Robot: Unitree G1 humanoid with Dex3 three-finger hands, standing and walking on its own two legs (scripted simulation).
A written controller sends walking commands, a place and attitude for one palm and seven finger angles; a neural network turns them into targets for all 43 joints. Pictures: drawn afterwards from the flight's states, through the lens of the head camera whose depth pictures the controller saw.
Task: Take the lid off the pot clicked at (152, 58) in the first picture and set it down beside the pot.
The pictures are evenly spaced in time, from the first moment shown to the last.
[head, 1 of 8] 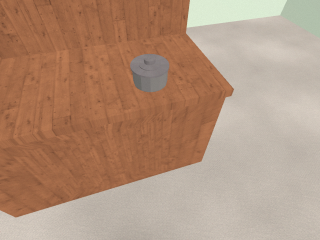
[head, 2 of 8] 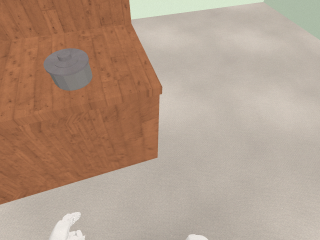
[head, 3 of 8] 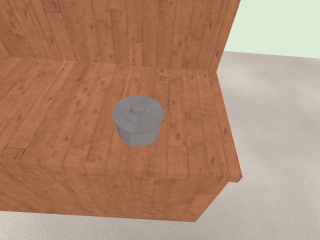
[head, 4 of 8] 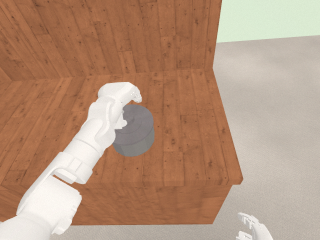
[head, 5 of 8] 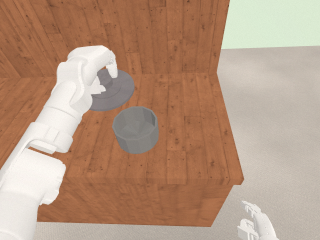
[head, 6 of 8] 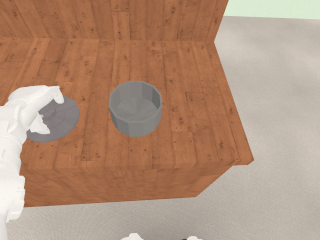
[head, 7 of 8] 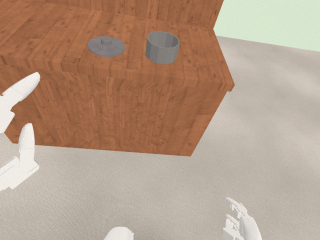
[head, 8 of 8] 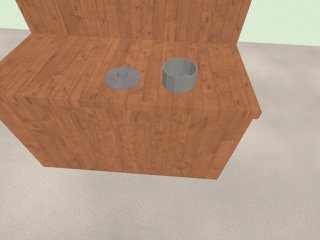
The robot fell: no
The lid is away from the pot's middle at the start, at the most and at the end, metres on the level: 0.00 0.26 0.25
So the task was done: yes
